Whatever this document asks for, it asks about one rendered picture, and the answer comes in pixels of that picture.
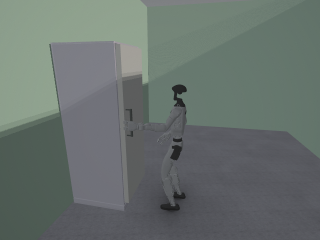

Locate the humanoid robot torso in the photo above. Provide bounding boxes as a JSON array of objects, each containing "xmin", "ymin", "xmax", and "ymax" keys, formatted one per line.
[{"xmin": 170, "ymin": 104, "xmax": 187, "ymax": 152}]

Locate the handle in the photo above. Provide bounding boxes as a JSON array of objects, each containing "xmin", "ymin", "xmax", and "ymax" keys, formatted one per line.
[{"xmin": 125, "ymin": 109, "xmax": 133, "ymax": 137}]

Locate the robot right hand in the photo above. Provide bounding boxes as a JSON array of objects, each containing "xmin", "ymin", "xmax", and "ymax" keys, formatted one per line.
[{"xmin": 157, "ymin": 132, "xmax": 171, "ymax": 145}]

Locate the left robot forearm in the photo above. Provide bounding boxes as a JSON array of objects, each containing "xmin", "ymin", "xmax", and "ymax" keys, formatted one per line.
[{"xmin": 137, "ymin": 123, "xmax": 167, "ymax": 132}]

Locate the robot left upper arm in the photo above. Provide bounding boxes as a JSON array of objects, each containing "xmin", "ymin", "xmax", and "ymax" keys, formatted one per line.
[{"xmin": 161, "ymin": 107, "xmax": 182, "ymax": 132}]

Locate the fridge door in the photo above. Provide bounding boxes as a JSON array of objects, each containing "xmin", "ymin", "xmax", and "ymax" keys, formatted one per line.
[{"xmin": 115, "ymin": 44, "xmax": 145, "ymax": 203}]

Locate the right robot foot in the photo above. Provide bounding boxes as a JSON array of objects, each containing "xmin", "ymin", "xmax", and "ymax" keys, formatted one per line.
[{"xmin": 173, "ymin": 192, "xmax": 186, "ymax": 199}]

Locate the robot left hand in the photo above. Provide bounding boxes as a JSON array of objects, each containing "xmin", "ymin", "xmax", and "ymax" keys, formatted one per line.
[{"xmin": 123, "ymin": 120, "xmax": 142, "ymax": 131}]

